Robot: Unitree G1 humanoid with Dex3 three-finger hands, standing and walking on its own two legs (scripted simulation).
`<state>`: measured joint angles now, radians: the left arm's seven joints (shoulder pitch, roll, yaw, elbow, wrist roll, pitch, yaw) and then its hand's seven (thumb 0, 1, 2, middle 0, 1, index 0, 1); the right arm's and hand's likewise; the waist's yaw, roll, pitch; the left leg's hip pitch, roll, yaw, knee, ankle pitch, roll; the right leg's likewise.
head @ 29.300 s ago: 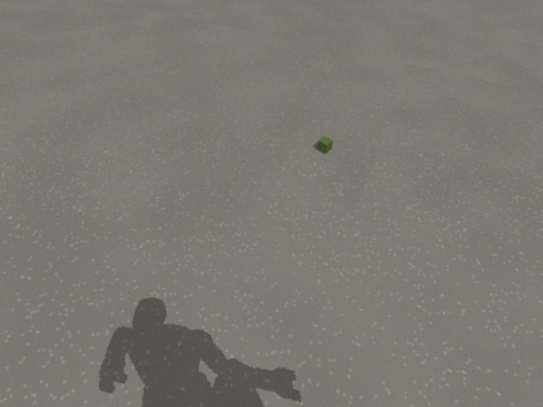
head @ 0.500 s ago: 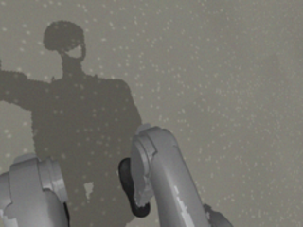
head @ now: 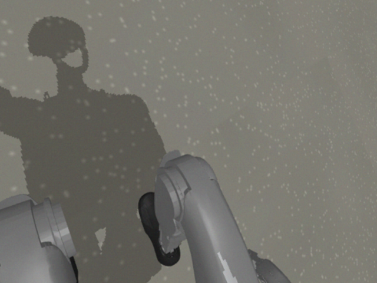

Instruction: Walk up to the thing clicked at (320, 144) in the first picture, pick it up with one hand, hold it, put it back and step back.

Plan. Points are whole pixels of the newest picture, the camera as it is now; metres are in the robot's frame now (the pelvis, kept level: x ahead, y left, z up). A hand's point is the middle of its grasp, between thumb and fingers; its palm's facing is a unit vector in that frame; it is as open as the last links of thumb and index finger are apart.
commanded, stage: rest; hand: left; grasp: from above
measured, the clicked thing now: out of the picture +0.47 +0.31 -0.27
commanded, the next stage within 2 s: open in 0.04 s
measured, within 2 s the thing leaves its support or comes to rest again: neither
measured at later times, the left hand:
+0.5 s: hand out of the picture +0.46 +0.30 -0.24, palm faces -0.47 -0.06 -0.88, open 11.6 cm
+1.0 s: hand out of the picture +0.46 +0.30 -0.24, palm faces -0.49 -0.07 -0.87, open 13.9 cm
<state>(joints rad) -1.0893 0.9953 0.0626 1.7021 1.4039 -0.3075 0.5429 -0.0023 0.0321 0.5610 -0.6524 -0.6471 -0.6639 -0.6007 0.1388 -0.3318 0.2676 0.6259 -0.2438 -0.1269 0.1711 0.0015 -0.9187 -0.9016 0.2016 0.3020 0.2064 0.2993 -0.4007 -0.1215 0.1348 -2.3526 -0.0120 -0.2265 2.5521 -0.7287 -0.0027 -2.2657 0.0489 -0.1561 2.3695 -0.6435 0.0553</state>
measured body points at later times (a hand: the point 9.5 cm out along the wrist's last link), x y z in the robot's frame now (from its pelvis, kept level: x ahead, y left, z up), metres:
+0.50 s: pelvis +0.00 +0.00 +0.00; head +0.27 +0.13 +0.33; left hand +0.48 +0.30 -0.19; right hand +0.05 -0.25 -0.05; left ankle +0.06 +0.12 -0.27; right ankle +0.12 -0.12 -0.27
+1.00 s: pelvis +0.00 +0.00 +0.00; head +0.28 +0.13 +0.33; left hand +0.49 +0.30 -0.19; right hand +0.05 -0.26 -0.05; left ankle +0.06 +0.12 -0.27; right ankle +0.12 -0.12 -0.27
